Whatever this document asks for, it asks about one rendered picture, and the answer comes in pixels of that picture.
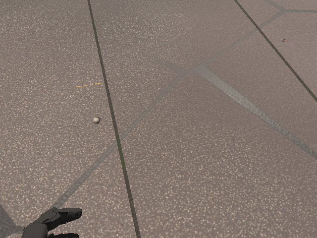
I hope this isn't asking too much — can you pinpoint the left robot hand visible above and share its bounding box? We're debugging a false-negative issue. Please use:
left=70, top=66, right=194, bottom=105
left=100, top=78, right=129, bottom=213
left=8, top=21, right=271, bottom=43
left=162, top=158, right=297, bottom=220
left=21, top=207, right=82, bottom=238

